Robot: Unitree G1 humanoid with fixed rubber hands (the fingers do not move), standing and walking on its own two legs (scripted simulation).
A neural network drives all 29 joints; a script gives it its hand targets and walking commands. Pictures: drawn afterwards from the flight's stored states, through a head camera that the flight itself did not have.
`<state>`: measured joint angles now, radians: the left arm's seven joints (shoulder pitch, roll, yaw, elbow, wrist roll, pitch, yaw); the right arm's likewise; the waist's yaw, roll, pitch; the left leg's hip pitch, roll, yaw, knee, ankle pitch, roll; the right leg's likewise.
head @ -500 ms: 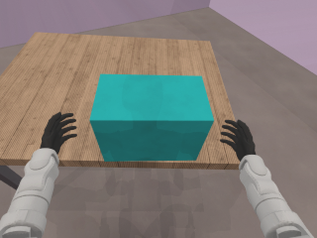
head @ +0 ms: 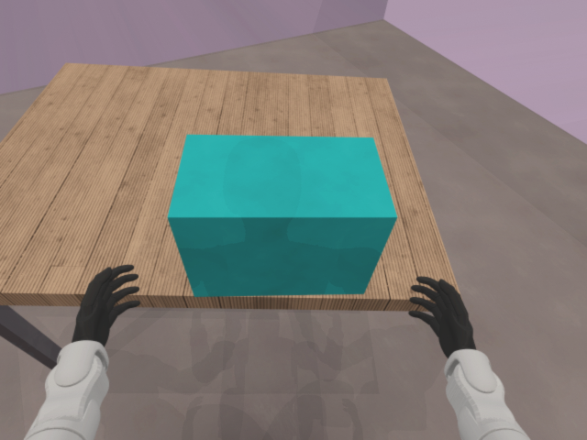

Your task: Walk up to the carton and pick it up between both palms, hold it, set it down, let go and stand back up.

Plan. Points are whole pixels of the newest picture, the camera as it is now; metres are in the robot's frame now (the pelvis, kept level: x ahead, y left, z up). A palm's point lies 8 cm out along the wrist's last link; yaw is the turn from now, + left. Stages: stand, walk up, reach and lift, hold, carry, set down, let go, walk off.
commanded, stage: set down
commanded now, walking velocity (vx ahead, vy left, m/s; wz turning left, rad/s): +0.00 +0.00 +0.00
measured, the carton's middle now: (281, 219) +0.47 +0.04 -0.01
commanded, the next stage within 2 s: let go in 1.10 s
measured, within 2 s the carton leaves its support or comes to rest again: neither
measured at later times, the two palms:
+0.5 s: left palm (120, 380) +0.21 +0.24 -0.05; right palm (458, 397) +0.21 -0.22 -0.05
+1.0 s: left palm (133, 403) +0.19 +0.22 -0.07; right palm (466, 423) +0.18 -0.23 -0.07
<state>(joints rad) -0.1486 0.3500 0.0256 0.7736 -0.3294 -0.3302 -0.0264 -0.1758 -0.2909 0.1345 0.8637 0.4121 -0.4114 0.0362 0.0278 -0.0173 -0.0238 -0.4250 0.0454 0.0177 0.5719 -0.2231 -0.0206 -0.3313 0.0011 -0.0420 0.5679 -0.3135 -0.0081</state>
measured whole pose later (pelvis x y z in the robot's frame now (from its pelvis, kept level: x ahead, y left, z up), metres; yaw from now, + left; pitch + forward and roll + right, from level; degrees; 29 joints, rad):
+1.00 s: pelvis +0.03 -0.01 +0.01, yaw -1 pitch -6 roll +0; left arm 0.19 0.21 0.06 0.57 0.01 0.10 -0.03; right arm 0.15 -0.15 0.01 0.78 0.00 -0.22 -0.02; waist -0.01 -0.03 0.08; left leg -0.07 0.05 0.03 0.36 -0.19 -0.04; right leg 0.01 0.01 -0.02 0.36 -0.28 -0.03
